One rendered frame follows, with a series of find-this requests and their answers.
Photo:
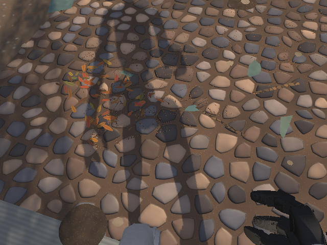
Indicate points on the right robot hand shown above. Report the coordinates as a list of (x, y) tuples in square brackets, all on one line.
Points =
[(302, 227)]

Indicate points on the robot left thigh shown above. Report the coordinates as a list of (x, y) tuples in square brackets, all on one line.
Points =
[(140, 234)]

